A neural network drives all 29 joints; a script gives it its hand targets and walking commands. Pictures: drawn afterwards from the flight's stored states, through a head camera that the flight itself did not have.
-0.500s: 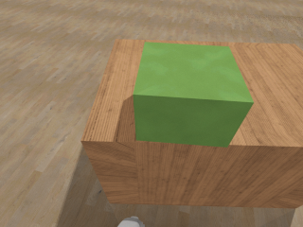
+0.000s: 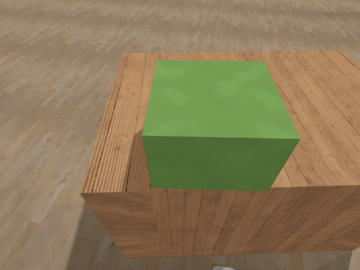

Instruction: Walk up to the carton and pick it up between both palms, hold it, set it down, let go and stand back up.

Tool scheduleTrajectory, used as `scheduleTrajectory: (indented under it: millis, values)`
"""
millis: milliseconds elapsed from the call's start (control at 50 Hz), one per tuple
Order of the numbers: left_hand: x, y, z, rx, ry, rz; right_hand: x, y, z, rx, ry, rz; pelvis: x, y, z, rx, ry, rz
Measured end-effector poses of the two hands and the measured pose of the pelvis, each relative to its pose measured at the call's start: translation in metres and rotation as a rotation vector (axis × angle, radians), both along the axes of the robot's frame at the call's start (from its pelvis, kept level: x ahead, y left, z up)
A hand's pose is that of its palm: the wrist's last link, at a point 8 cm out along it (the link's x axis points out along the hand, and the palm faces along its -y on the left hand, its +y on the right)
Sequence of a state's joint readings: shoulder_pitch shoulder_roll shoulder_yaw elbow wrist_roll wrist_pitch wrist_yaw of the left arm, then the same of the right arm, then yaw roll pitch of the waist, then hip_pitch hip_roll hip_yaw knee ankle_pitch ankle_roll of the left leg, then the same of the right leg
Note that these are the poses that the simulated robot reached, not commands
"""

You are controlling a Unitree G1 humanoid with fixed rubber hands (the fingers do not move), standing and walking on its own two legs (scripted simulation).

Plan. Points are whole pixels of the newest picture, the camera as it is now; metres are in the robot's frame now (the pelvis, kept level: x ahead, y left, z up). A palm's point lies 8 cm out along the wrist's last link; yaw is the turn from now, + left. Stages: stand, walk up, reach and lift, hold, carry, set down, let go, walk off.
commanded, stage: walk up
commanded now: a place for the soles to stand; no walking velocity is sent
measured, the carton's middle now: (209, 122) +0.49 -0.07 +0.05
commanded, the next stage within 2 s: none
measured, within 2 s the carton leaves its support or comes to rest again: neither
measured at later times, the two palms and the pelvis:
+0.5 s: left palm out of the picture +0.09 +0.31 -0.08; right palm out of the picture +0.11 -0.31 -0.07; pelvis +0.00 +0.00 +0.00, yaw +0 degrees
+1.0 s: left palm out of the picture +0.09 +0.28 -0.10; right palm out of the picture +0.07 -0.34 -0.07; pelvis +0.00 -0.03 +0.00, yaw -2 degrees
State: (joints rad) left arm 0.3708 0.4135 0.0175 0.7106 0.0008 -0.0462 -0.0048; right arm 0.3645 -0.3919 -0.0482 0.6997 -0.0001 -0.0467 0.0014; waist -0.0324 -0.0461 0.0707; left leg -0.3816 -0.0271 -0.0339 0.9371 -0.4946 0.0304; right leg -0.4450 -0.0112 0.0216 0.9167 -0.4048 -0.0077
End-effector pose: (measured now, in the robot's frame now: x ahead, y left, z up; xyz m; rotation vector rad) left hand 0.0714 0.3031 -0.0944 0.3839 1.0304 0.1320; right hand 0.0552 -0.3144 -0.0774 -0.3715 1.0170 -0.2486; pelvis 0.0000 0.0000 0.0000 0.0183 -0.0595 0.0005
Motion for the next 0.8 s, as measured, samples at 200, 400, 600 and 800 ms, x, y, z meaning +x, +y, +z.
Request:
scheduleTrajectory:
  millis: [200, 400, 600, 800]
  values:
    - [0.010, 0.008, 0.018, 0.051, 0.000, 0.017, 0.035, 0.010, -0.012, 0.050, -0.044, 0.030, 0.008, 0.001, 0.002, 0.000, 0.016, -0.003]
    - [0.016, 0.006, 0.016, 0.041, -0.016, 0.013, 0.055, 0.009, -0.005, 0.040, -0.086, 0.044, 0.008, 0.001, 0.002, 0.000, 0.016, -0.004]
    - [0.014, 0.001, 0.003, -0.004, -0.019, 0.016, 0.053, 0.004, 0.010, -0.007, -0.103, 0.047, 0.002, 0.001, 0.002, -0.001, 0.008, -0.004]
    - [0.016, -0.028, -0.009, -0.040, 0.019, 0.009, 0.032, -0.028, 0.013, -0.055, -0.057, 0.015, 0.005, -0.023, 0.000, 0.010, 0.011, -0.024]
